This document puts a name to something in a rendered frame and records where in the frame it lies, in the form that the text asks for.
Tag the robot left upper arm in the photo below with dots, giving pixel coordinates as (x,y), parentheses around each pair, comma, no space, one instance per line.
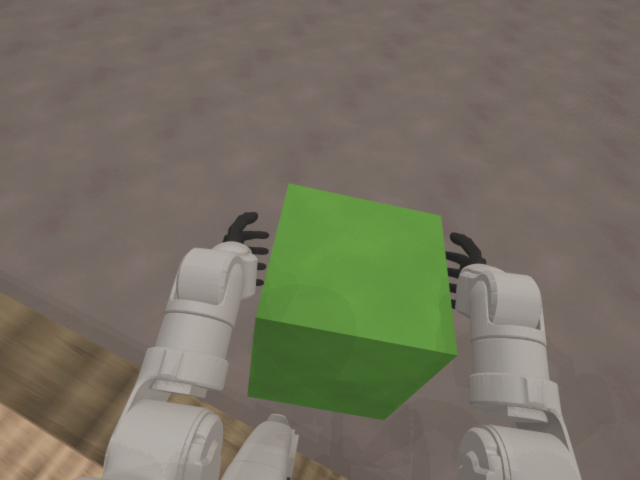
(160,440)

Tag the left robot thigh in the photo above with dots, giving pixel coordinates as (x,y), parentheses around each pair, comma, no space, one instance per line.
(267,454)

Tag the robot right upper arm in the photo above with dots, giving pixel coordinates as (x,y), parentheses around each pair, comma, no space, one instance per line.
(490,452)

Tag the right robot hand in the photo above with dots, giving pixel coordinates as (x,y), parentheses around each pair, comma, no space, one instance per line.
(472,251)

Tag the carton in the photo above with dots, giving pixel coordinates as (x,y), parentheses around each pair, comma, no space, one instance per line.
(355,313)

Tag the robot left shin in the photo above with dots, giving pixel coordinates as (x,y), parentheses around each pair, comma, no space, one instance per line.
(278,418)

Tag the right robot forearm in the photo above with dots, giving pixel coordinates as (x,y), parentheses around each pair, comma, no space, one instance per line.
(510,379)

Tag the left robot forearm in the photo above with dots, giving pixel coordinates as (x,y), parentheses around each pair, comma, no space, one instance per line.
(192,344)

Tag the left robot hand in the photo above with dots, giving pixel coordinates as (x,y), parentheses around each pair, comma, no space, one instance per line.
(236,234)

